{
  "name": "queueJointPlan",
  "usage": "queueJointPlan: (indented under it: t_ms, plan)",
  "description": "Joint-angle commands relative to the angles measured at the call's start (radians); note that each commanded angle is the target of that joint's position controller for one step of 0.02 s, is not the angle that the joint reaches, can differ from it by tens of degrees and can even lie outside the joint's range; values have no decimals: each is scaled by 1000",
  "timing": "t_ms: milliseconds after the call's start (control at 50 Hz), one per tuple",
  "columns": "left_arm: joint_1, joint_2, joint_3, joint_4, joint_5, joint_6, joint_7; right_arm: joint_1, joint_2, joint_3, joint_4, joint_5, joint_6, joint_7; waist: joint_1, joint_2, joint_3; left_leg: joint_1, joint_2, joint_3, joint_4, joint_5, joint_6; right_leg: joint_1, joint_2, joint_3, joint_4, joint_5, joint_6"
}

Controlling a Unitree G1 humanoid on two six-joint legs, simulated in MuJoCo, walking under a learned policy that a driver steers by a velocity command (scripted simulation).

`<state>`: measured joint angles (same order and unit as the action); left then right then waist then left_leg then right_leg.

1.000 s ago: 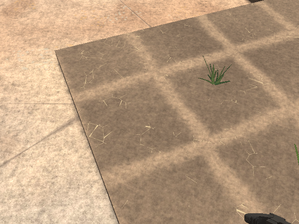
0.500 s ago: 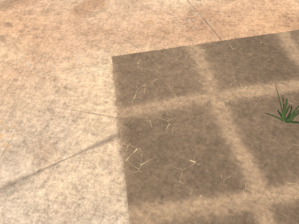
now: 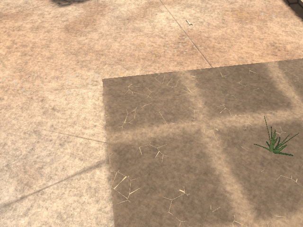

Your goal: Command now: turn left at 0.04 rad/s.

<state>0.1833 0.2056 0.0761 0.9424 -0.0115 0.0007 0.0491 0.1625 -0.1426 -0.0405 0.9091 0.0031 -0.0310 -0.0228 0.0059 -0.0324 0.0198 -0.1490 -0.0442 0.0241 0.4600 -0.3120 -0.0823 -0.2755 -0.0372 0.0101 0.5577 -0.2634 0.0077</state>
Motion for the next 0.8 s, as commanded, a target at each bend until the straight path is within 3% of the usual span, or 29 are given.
queueJointPlan:
  t_ms: [20, 220, 520, 560, 600, 640, 680, 740, 800]
  plan:
    - [-9, 87, 19, -6, -3, -10, 11, 15, -96, -32, -7, 3, -3, -7, -7, 18, -28, -9, 64, -68, -117, 250, 67, 90, -1, 16, -56, 252, -77]
    - [-33, 84, 14, 77, -4, -9, 10, 57, -95, -45, 90, 5, 12, -22, -4, 34, -13, 16, 52, -32, -138, 244, 43, 143, 13, 12, -84, 312, -96]
    - [-60, 72, -4, 125, -4, -4, -3, 150, -70, -36, 199, 4, 22, -46, -4, 16, 18, 4, 53, -11, -115, 162, 15, 122, 13, 44, -157, 230, -118]
    - [-27, 75, -3, 142, -7, 0, -3, 177, -53, -33, 219, 8, 23, -49, 4, 0, 6, -1, 28, 30, -69, 54, 21, 113, 21, 57, -206, -89, -128]
    - [10, 127, 13, 146, -13, 0, -3, 152, -65, -38, 207, 14, 18, -53, 30, -60, 55, -97, -6, 88, 78, -48, 34, 79, -48, 169, -304, -392, -186]
    - [63, 159, 25, 151, -5, -18, -8, 103, -72, -40, 179, 19, 2, -45, 67, -124, 93, -216, 33, 37, 296, -151, 64, 53, -174, 351, -397, -474, -275]
    - [85, 154, 24, 148, -1, -52, -18, 84, -90, -49, 156, 31, -23, -30, 62, -90, 99, -367, 98, -57, 505, -220, 103, 94, -273, 481, -429, -443, -329]
    - [51, 121, 11, 125, -10, -80, -24, 91, -88, -53, 153, 24, -48, -19, 25, -25, 67, -435, 140, -72, 463, -145, 131, 144, -255, 408, -421, -298, -287]
    - [52, 149, 14, 111, -10, -77, -21, 74, -59, -43, 152, 20, -54, -12, 15, -15, 35, -322, 112, -21, 279, -73, 120, 85, -186, 271, -398, -178, -259]
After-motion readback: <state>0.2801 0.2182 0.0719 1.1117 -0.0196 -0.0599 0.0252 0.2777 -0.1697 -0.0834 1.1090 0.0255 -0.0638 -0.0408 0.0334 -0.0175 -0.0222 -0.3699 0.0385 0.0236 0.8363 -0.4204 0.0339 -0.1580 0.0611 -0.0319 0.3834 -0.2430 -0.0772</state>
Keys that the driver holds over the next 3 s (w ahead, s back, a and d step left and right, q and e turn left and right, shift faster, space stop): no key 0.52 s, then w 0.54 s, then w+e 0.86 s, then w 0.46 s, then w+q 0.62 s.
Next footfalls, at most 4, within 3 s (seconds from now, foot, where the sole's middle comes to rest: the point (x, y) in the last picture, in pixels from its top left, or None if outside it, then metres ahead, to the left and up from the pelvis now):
0.90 left None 0.13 0.09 -0.77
1.44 right None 0.49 -0.10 -0.77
1.92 left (157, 171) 0.80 0.00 -0.77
2.42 right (224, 158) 0.88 -0.35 -0.77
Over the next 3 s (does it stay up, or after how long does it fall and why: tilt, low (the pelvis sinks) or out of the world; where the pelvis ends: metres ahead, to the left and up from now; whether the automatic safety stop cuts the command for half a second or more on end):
stays up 1.12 -0.29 -0.03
